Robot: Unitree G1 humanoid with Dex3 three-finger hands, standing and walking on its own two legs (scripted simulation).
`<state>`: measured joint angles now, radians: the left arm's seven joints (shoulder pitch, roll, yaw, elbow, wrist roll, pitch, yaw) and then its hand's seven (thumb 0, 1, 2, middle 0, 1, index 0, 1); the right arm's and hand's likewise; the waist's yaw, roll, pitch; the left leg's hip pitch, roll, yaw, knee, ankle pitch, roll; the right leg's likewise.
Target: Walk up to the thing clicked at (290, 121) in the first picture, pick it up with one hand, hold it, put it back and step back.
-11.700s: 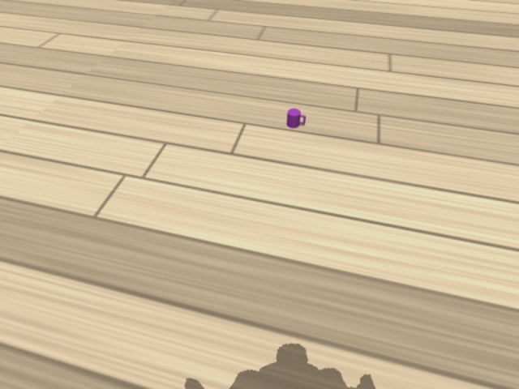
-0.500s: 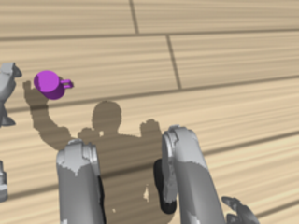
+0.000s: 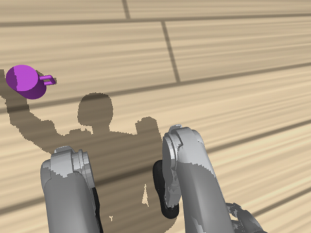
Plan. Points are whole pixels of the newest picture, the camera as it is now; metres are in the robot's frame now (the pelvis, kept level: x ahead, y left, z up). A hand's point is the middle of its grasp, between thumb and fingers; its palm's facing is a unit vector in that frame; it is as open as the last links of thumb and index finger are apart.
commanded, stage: rise first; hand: left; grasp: from above
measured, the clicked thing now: (34, 82) +0.54 +0.28 -0.30
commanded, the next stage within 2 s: none
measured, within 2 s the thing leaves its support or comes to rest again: neither
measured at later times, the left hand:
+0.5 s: hand out of the picture +0.47 +0.34 -0.17, palm faces -0.44 -0.07 -0.89, open 14.2 cm
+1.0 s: hand out of the picture +0.49 +0.33 -0.18, palm faces -0.44 -0.07 -0.90, open 14.2 cm
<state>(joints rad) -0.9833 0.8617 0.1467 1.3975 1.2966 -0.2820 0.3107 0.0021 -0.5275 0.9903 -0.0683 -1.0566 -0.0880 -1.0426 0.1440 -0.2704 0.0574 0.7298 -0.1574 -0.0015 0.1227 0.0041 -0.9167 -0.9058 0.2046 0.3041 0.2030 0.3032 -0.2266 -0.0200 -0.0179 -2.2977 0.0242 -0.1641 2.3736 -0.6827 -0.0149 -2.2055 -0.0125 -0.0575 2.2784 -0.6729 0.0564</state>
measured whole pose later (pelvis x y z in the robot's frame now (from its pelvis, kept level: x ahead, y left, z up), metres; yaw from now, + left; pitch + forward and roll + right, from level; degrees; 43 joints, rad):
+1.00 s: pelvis +0.00 +0.00 -0.02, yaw -1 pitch +34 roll -11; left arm -1.05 0.92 0.14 1.46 1.30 -0.26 0.33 0.00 -0.56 1.02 -0.08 -1.05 -0.08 -1.06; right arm 0.16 -0.28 0.12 0.70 -0.16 -0.01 0.15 0.00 -0.92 -0.91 0.20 0.30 0.20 0.30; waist -0.28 -0.03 0.03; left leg -2.35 0.02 -0.19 2.43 -0.68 -0.01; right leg -2.24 -0.01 -0.07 2.31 -0.67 0.06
